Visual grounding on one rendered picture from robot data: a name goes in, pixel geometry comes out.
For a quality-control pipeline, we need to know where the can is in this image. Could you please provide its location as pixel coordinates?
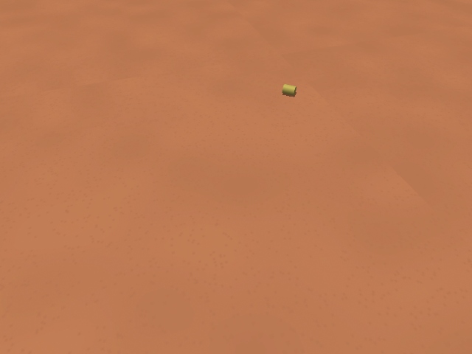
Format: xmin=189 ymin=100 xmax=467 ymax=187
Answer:
xmin=282 ymin=84 xmax=296 ymax=96

